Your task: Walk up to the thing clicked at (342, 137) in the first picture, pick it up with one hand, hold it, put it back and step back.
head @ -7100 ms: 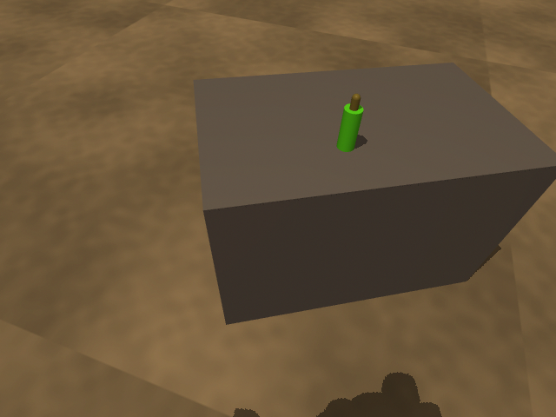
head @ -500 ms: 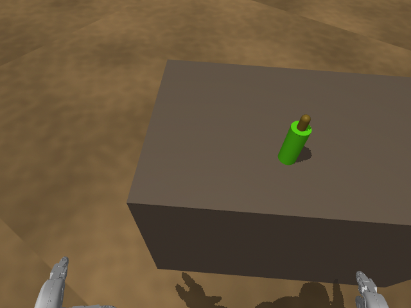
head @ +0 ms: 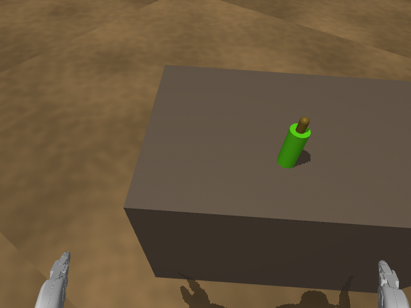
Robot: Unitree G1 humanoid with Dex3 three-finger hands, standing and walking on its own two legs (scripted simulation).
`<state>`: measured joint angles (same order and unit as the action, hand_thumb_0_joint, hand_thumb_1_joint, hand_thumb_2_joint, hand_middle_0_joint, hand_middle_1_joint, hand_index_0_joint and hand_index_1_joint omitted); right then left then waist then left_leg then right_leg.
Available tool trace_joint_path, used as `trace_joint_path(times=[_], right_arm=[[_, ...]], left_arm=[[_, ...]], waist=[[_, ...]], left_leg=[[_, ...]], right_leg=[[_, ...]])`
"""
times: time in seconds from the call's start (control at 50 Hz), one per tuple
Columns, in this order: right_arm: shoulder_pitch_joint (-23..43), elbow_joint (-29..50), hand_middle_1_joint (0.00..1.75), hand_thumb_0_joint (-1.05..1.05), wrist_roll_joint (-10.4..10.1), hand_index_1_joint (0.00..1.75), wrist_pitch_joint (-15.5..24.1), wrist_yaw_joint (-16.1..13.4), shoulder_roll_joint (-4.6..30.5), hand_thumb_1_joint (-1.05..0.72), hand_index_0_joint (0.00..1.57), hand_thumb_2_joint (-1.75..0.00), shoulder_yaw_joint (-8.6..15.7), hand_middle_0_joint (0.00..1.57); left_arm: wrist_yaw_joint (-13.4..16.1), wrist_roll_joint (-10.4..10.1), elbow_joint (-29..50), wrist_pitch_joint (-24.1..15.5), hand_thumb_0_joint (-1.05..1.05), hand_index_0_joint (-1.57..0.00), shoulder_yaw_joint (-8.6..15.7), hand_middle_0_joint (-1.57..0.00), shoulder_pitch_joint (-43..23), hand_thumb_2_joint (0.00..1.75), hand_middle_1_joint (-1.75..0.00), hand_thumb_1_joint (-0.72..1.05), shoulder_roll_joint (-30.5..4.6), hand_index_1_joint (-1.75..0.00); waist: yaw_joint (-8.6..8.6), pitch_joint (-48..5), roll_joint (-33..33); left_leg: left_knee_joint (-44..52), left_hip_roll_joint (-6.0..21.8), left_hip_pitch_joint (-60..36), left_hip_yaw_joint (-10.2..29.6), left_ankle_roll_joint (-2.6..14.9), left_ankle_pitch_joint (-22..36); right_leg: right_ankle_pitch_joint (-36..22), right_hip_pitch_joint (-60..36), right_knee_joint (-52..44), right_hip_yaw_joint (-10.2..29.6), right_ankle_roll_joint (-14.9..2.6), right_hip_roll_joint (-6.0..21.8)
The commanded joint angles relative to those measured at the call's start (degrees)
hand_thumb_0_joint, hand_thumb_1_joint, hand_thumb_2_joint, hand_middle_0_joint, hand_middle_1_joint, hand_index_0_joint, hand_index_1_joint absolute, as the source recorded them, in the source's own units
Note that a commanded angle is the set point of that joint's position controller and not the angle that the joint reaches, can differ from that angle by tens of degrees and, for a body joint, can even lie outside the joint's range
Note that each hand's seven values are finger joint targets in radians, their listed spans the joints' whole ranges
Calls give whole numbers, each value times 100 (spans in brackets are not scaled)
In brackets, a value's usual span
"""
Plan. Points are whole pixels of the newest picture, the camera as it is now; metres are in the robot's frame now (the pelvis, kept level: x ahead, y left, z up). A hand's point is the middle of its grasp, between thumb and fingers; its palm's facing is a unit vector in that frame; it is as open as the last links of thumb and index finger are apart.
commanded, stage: rise first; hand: right
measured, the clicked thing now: (295, 141) +0.52 -0.21 +0.00
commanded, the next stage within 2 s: go down in 0.34 s
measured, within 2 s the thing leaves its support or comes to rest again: neither
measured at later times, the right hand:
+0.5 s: hand out of the picture +0.16 -0.29 -0.03, palm faces +0.34 +0.84 -0.42, open 16.6 cm
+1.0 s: hand (399, 230) +0.28 -0.36 +0.02, palm faces +0.50 +0.80 -0.33, open 17.1 cm
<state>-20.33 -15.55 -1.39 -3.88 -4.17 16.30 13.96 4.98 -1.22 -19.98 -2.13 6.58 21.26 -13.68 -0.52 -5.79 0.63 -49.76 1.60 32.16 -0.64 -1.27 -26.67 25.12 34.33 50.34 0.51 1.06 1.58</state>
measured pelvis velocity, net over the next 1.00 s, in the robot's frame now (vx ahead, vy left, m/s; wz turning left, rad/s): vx -0.02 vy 0.00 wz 0.00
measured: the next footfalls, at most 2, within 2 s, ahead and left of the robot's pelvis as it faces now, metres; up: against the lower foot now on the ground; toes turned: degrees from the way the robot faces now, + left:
none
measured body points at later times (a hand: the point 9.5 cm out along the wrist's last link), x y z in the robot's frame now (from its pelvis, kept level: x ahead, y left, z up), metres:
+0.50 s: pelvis -0.01 +0.00 +0.00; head +0.01 +0.01 +0.44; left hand +0.14 +0.26 -0.05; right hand +0.14 -0.33 +0.00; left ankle -0.02 +0.13 -0.70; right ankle +0.00 -0.13 -0.70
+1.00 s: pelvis -0.02 +0.00 +0.00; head +0.03 -0.01 +0.44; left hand +0.12 +0.30 -0.04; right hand +0.25 -0.40 +0.04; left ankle -0.02 +0.13 -0.70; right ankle +0.00 -0.13 -0.70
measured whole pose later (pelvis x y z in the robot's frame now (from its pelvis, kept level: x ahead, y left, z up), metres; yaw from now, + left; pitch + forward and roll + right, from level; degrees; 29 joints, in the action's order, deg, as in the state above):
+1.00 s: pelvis -0.02 +0.00 +0.00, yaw +0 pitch +10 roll +1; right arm 7.5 -33.0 -3.0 4.2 -2.7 27.5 28.8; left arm 4.7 -1.1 -15.9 -4.0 8.4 22.6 -16.4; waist 2.0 -4.2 -0.5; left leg -50.9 1.2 35.8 -1.0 -1.1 -24.8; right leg 23.3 38.1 51.7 1.0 1.2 1.9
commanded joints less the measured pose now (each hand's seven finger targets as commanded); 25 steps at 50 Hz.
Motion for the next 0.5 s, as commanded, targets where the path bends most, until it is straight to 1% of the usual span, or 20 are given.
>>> trace_joint_path(times=[0.0,0.06,0.08,0.1,0.12,0.14,0.2,0.22,0.24,0.26,0.28,0.3,0.32,0.36,0.38,0.4,0.42,0.44,0.46,0.48], right_arm=[[149,941,4,0,-26,4,285,-159,1422,30,7,-6,659,7],[-67,1495,7,0,37,7,257,-132,902,38,3,-8,626,1],[37,1144,5,0,-12,5,277,-163,1475,30,6,-7,757,7],[-84,1600,7,0,38,7,262,-141,875,38,3,-8,607,1],[-3,1117,4,0,-25,4,267,-164,1421,30,6,-6,740,7],[-31,1680,7,0,34,7,271,-143,855,38,3,-8,617,1],[37,1296,4,0,-31,4,283,-176,1452,30,7,-6,806,7],[-140,1712,7,0,34,7,259,-160,855,38,3,-7,680,1],[57,1348,4,0,-35,4,288,-182,1537,30,7,-6,860,8],[-82,1898,7,0,26,7,306,-158,863,38,3,-7,711,1],[-2,1429,4,0,-36,4,307,-176,1518,30,7,-6,868,7],[-142,1853,7,0,24,7,292,-163,850,38,3,-7,714,1],[-24,1439,4,0,-48,4,304,-189,1540,30,7,-6,909,7],[-27,1470,4,0,-51,4,313,-181,1551,30,7,-6,957,7],[-181,1934,7,0,27,7,305,-166,866,38,3,-7,777,1],[-40,1527,4,0,-56,4,316,-179,1511,30,7,-5,900,8],[-154,2003,7,0,16,7,326,-159,844,38,3,-7,760,1],[89,1598,4,0,-55,4,343,-174,1571,30,7,-6,969,7],[77,2092,7,0,20,7,366,-161,921,38,3,-7,812,1],[293,1672,4,0,-43,4,374,-189,1632,30,7,-5,1008,8]], left_arm=[[92,-44,1157,-249,0,-8,402,-7,45,1,-7,-50,-924,-5],[21,55,1167,-257,0,-6,256,-6,191,7,-4,-52,-661,-5],[85,-57,1310,-235,0,-8,361,-7,167,1,-7,-50,-847,-5],[22,51,1220,-251,0,-6,216,-6,199,7,-5,-53,-618,-5],[86,-70,1388,-232,0,-8,377,-7,159,1,-7,-50,-894,-5],[27,53,1359,-254,0,-6,285,-6,190,7,-5,-52,-681,-5],[73,-65,1578,-226,0,-8,258,-7,248,2,-6,-50,-779,-5],[26,32,1636,-268,0,-6,250,-6,114,7,-5,-54,-681,-5],[80,-79,1550,-217,0,-8,253,-7,331,2,-6,-50,-800,-5],[14,46,1477,-242,0,-6,180,-6,278,7,-5,-53,-577,-5],[87,-84,1649,-219,0,-8,248,-7,333,2,-6,-50,-768,-5],[28,37,1625,-253,0,-5,218,-6,284,7,-4,-54,-623,-5],[78,-85,1680,-226,0,-8,258,-7,331,1,-6,-50,-798,-5],[76,-78,1697,-215,0,-7,227,-6,412,2,-6,-50,-744,-5],[28,44,1688,-255,0,-5,232,-6,253,7,-4,-53,-615,-5],[82,-82,1706,-222,0,-7,240,-6,350,2,-6,-50,-780,-5],[22,42,1566,-250,0,-5,177,-6,263,7,-4,-53,-565,-5],[98,-93,1687,-225,0,-7,285,-6,393,2,-6,-51,-794,-5],[38,50,1656,-267,0,-5,211,-6,215,7,-4,-53,-613,-5],[108,-81,1715,-247,0,-7,254,-6,343,2,-6,-51,-778,-5]], waist=[[-7,-783,43],[-82,-545,116],[-44,-814,143],[-77,-540,128],[-13,-742,23],[-21,-499,124],[-39,-765,66],[-46,-441,-41],[-44,-608,93],[-95,-442,263],[-36,-635,165],[-65,-382,33],[-78,-638,76],[-53,-652,112],[-56,-408,65],[-70,-565,111],[-70,-230,227],[-8,-548,125],[-15,-295,47],[-12,-587,98]], left_leg=[[688,-157,-369,-222,104,1694],[625,-164,-168,-220,96,1569],[703,-123,-361,-166,100,1665],[622,-156,-185,-205,88,1595],[665,-154,-269,-196,105,1587],[609,-172,-113,-222,90,1509],[687,-135,-277,-180,107,1430],[645,-165,-95,-211,84,1342],[728,-139,-231,-176,114,1243],[617,-152,-67,-192,108,1270],[699,-142,-182,-170,123,1245],[660,-168,-62,-213,93,1167],[706,-143,-230,-188,120,1165],[712,-128,-221,-166,108,1229],[644,-163,-42,-204,88,1176],[719,-140,-151,-174,117,1043],[694,-146,29,-173,105,955],[761,-133,-81,-136,114,923],[733,-166,88,-177,90,762],[777,-127,-99,-129,116,794]], right_leg=[[-1715,-705,-714,-227,-77,-62],[-1542,-385,-592,-185,-104,-128],[-1610,-683,-654,-265,-86,-105],[-1554,-390,-564,-202,-101,-135],[-1571,-624,-670,-241,-82,-78],[-1479,-350,-574,-192,-96,-127],[-1416,-595,-647,-241,-97,-84],[-1304,-298,-572,-186,-123,-126],[-1219,-495,-700,-256,-91,-100],[-1232,-281,-600,-202,-97,-144],[-1235,-544,-690,-251,-86,-96],[-1143,-244,-595,-195,-112,-138],[-1156,-478,-700,-237,-97,-93],[-1192,-498,-647,-258,-104,-109],[-1142,-209,-563,-198,-114,-145],[-1029,-432,-701,-250,-99,-97],[-924,-158,-594,-222,-100,-154],[-902,-471,-700,-261,-104,-103],[-745,-150,-607,-192,-115,-139],[-773,-451,-708,-243,-105,-103]])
